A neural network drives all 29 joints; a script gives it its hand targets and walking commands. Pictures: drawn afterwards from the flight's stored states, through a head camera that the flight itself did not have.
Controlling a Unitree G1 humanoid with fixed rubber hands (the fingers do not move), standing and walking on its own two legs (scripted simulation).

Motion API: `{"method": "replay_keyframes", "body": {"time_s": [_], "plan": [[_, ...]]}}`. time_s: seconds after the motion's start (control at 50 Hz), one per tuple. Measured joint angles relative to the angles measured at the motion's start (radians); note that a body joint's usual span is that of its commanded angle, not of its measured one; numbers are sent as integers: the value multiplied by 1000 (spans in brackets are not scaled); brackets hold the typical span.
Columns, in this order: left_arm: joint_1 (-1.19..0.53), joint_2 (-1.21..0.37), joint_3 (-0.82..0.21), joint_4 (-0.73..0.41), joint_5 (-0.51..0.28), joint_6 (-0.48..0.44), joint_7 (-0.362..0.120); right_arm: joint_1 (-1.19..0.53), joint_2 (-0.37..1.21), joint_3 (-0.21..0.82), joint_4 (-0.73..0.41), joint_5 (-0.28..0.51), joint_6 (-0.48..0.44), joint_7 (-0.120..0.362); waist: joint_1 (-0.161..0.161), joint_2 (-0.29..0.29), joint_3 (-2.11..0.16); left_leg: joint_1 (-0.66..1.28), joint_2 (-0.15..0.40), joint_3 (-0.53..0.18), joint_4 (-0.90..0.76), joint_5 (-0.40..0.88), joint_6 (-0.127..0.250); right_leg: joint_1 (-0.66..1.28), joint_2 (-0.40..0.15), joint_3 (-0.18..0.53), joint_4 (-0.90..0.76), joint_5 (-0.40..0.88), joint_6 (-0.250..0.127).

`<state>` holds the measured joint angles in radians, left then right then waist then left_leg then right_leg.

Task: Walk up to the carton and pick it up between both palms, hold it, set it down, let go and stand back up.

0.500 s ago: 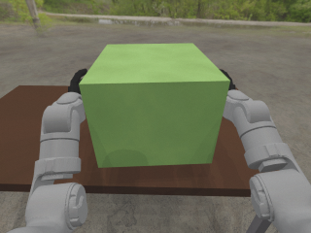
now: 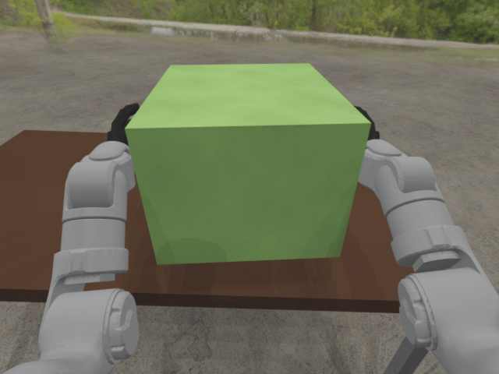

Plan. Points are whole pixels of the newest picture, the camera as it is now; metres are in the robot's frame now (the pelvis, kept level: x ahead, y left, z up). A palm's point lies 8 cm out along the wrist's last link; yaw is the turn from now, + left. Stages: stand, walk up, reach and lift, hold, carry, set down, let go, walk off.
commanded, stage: hold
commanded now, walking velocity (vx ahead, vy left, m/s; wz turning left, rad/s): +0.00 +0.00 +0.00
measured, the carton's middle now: (244, 149) +0.44 +0.00 +0.23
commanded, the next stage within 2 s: set down in 1.16 s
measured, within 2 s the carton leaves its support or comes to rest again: neither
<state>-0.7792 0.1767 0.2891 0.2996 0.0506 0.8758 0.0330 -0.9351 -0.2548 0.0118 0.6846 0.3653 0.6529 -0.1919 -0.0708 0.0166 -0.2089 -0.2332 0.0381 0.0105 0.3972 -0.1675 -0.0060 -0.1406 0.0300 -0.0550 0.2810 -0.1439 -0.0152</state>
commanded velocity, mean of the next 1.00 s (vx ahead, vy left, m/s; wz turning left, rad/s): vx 0.00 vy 0.00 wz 0.00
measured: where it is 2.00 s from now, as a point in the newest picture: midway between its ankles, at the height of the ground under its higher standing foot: outside the picture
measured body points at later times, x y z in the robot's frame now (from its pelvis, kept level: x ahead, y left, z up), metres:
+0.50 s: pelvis +0.00 +0.00 +0.00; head -0.08 +0.00 +0.44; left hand +0.38 +0.18 +0.27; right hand +0.39 -0.18 +0.26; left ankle +0.03 +0.12 -0.75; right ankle +0.00 -0.11 -0.75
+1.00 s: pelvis +0.01 +0.00 +0.00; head -0.07 +0.01 +0.44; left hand +0.39 +0.19 +0.26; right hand +0.39 -0.18 +0.26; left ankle +0.03 +0.12 -0.75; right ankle +0.00 -0.11 -0.75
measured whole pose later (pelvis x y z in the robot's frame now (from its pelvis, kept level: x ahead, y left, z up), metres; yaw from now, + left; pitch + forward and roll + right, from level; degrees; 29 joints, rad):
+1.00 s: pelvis +0.01 +0.00 +0.00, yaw +0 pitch +1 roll -2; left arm -0.77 0.17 0.29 0.30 0.04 0.87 0.04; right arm -0.93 -0.26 0.04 0.69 0.38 0.65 -0.19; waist -0.06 0.03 -0.22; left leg -0.23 0.04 0.01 0.40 -0.18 -0.01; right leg -0.14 0.03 -0.05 0.28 -0.15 -0.02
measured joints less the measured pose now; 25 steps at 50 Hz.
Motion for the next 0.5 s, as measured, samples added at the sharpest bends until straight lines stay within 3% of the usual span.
{"method": "replay_keyframes", "body": {"time_s": [0.5], "plan": [[-53, 9, 2, 109, -24, -35, 17, -41, -8, 10, 79, -22, -14, 18, 29, 21, -29, -20, 1, 0, -15, 16, 0, -30, 1, 1, 5, 5, -3]]}}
